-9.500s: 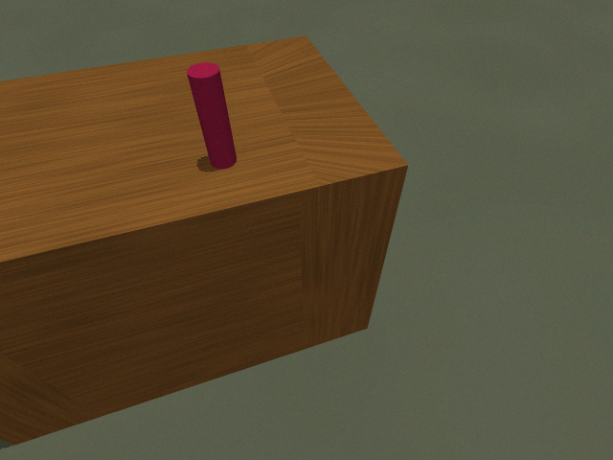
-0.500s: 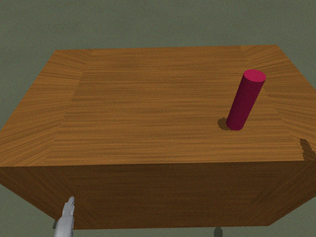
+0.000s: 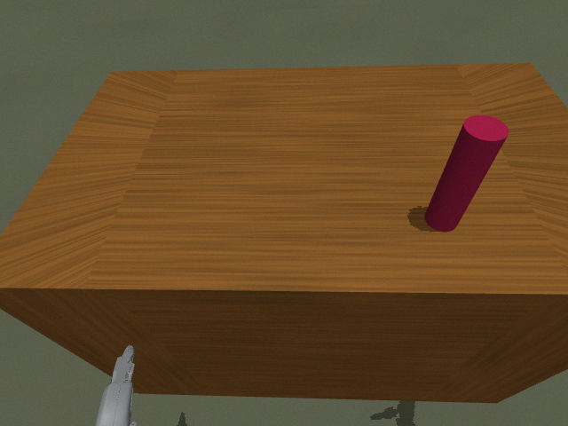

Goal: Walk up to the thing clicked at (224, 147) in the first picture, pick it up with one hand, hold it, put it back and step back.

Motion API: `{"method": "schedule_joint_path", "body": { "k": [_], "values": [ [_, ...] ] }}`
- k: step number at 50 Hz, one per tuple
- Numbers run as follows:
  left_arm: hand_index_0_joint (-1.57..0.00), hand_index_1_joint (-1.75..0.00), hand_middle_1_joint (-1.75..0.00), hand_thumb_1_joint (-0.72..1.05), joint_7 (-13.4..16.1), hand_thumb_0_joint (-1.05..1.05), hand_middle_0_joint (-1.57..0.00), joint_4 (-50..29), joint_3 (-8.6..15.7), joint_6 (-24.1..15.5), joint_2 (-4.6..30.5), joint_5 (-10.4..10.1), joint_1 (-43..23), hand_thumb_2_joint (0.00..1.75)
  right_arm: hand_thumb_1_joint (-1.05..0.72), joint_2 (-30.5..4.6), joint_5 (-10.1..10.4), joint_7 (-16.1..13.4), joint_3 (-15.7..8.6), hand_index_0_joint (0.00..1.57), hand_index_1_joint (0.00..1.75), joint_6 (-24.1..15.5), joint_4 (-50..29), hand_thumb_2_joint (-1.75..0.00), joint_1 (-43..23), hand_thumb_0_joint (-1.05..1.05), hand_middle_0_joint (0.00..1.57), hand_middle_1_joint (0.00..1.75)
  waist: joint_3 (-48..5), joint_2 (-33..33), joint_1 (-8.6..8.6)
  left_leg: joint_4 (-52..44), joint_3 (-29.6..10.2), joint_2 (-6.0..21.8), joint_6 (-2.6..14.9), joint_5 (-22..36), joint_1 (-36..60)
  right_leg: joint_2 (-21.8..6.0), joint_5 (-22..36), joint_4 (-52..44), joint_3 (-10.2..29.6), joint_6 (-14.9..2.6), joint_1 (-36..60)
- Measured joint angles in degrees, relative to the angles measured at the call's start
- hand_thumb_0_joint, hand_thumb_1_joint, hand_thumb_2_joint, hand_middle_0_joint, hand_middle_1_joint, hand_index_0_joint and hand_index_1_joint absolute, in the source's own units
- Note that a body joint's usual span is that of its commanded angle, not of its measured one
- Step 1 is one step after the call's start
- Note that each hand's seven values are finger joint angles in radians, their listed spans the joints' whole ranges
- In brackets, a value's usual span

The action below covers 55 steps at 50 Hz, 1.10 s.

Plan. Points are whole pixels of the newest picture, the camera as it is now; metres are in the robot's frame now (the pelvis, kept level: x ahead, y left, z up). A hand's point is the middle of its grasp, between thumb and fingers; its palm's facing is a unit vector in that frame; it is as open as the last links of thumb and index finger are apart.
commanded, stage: go down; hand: right
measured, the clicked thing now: (460, 180) +0.47 -0.23 +0.08
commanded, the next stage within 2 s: approach in 1.36 s
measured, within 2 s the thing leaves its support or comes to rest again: neither
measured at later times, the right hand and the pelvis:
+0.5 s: hand out of the picture +0.36 -0.41 +0.16, palm faces +0.23 +0.97 +0.02, open 17.6 cm; pelvis +0.00 -0.01 -0.01, yaw +0 degrees
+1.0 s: hand out of the picture +0.36 -0.42 +0.16, palm faces +0.24 +0.97 +0.01, open 17.6 cm; pelvis +0.00 -0.01 -0.01, yaw +1 degrees
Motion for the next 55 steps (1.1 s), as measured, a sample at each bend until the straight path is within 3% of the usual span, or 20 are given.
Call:
{"method": "schedule_joint_path", "body": {
  "k": [38,55],
  "values": [
    [-0.05,-0.06,-0.05,-0.55,-0.7,-0.01,-0.06,-4.6,-1.0,-0.7,-0.1,0.4,1.4,0.07,0.57,-6.9,-3.6,-0.4,0.3,0.05,0.05,0.3,8.4,-0.05,-9.2,-0.01,0.05,0.05,-0.8,0.5,2.08,2.9,-0.2,-0.1,-0.48,-0.5,-4.8,-0.1,-1.5,4.6,0.0,-0.54,-5.5],
    [-0.05,-0.06,-0.05,-0.55,-0.8,-0.01,-0.06,-5.2,-1.0,-0.6,-0.2,0.5,2.3,0.07,0.57,-5.9,-3.0,-0.2,-0.7,0.05,0.05,0.4,6.2,-0.05,-7.4,-0.02,0.05,0.05,-1.1,0.2,1.74,3.2,-0.2,-0.2,-0.54,-0.9,-5.2,-0.2,-2.1,5.4,0.0,-0.57,-6.1]
  ]
}}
